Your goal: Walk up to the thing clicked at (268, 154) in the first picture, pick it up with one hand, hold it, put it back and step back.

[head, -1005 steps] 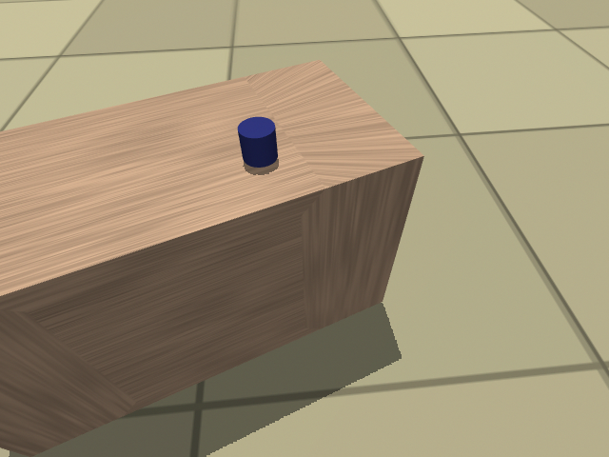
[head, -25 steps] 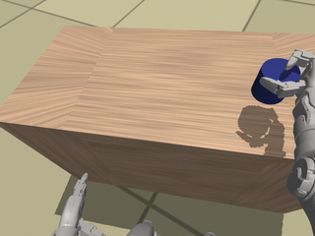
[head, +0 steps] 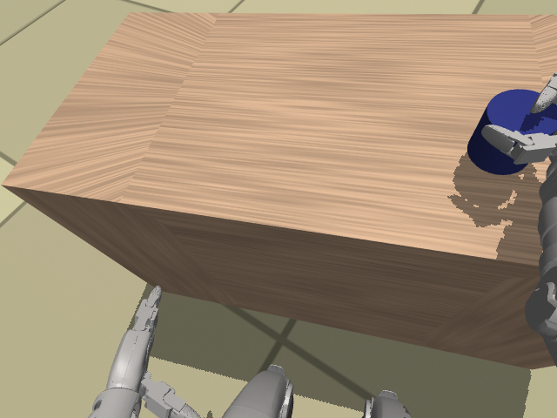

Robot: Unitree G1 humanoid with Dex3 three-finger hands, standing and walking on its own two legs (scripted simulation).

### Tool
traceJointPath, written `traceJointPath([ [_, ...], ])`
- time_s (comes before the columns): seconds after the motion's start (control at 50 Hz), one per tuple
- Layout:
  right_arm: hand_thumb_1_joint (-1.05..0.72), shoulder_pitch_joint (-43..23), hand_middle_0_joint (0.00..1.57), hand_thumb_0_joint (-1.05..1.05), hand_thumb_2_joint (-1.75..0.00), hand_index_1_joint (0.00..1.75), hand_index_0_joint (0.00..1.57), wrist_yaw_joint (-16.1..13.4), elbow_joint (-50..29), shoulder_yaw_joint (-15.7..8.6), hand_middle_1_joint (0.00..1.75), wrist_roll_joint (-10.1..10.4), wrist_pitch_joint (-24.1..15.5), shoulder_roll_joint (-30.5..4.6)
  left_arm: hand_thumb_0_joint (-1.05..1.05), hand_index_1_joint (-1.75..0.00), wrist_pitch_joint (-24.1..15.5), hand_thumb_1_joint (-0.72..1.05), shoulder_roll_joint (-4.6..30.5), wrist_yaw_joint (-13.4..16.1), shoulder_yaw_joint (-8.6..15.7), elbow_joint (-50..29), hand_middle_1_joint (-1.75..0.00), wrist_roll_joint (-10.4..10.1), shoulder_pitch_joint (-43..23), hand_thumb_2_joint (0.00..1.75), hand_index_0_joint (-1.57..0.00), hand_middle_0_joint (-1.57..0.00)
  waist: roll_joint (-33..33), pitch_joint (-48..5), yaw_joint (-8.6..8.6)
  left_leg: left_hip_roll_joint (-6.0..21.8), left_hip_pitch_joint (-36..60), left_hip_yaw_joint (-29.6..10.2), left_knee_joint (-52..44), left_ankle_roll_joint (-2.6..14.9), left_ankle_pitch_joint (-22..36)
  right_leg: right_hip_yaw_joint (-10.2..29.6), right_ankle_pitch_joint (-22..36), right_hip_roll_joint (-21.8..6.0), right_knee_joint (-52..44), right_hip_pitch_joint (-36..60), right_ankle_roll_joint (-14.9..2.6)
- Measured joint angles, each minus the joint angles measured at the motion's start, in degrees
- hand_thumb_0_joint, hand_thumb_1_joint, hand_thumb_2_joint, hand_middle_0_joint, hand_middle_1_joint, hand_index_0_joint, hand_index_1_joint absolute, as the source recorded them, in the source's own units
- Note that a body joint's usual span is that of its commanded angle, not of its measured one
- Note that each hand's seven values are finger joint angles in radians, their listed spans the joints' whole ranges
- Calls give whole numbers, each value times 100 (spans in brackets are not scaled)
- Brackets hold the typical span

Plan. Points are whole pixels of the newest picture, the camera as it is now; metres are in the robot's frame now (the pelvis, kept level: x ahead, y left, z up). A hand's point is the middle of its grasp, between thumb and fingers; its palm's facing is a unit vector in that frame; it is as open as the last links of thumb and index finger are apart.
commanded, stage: lower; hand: right
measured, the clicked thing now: (509, 133) +0.54 -0.20 +0.06
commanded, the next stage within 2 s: loosen in 0.42 s
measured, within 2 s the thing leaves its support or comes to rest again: rests again in 0.32 s
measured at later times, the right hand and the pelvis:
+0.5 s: hand (520, 129) +0.54 -0.21 +0.07, palm faces +0.20 +0.98 +0.01, open 7.1 cm; pelvis +0.00 +0.00 -0.01, yaw +0 degrees
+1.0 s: hand (523, 125) +0.55 -0.21 +0.07, palm faces +0.21 +0.98 +0.00, open 11.6 cm; pelvis +0.00 +0.00 -0.02, yaw +0 degrees
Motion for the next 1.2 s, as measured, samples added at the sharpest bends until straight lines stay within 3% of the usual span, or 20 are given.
traceJointPath([
  [0.6, 49, -12, 52, -3, -97, 147, 135, 66, 117, -210, 100, -83, -258, -146, -1, -5, 170, -54, 2, -108, 56, -520, -4, 62, 77, 6, -4, -5, -32, -120, 132, -22, -540, 91, 511, 19, -245, 114, -241, -13, 542, -579, 23],
  [0.76, 48, -72, 63, -2, -85, 121, 125, 48, 68, -196, 85, -131, -251, -249, -1, -4, 259, -51, 28, -124, 90, -787, -5, 40, 185, 4, -6, -6, -38, -69, 169, -27, -628, 86, 579, 19, -240, 114, -239, -16, 608, -662, 21],
  [0.9, 48, -97, 71, -1, -61, 90, 103, 35, 17, -210, 72, -133, -183, -288, -1, -5, 302, -51, 46, -108, 79, -783, -5, 27, 207, 5, -5, -5, -35, -78, 182, -34, -671, 83, 611, 16, -247, 114, -254, -22, 650, -707, 20],
  [1.02, 46, -82, 68, -1, -43, 67, 81, 45, -24, -185, 60, -133, -135, -248, -1, -5, 328, -53, 26, -105, 68, -767, -4, 23, 193, 6, -5, -5, -43, -98, 166, -37, -651, 77, 593, 10, -249, 108, -266, -25, 645, -691, 15],
  [1.2, 41, -38, 53, -1, -30, 45, 55, 41, -23, -224, 44, -122, -156, -193, -1, -5, 378, -54, 26, -118, 87, -811, -4, 22, 199, 6, -4, -5, -65, -95, 158, -28, -613, 66, 582, 0, -265, 96, -280, -16, 631, -649, 2],
])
